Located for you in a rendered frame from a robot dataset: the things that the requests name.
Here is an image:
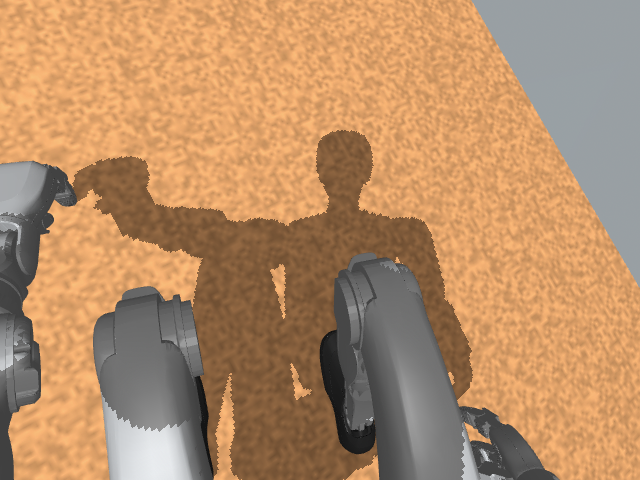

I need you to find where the right robot hand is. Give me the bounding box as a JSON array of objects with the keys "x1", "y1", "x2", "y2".
[{"x1": 459, "y1": 406, "x2": 545, "y2": 480}]

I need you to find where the left robot foot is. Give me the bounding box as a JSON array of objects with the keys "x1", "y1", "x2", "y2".
[{"x1": 195, "y1": 376, "x2": 214, "y2": 477}]

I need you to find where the right robot foot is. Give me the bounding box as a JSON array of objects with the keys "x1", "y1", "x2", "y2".
[{"x1": 320, "y1": 330, "x2": 376, "y2": 454}]

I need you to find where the left robot hand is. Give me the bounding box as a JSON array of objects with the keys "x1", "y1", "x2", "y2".
[{"x1": 0, "y1": 161, "x2": 77, "y2": 235}]

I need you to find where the left robot arm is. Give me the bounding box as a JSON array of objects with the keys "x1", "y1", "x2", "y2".
[{"x1": 0, "y1": 215, "x2": 41, "y2": 480}]

